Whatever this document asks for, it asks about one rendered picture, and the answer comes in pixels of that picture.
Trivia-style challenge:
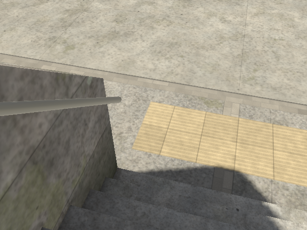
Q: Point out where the stairs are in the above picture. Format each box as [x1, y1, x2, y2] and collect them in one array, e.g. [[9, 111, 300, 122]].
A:
[[41, 168, 307, 230]]

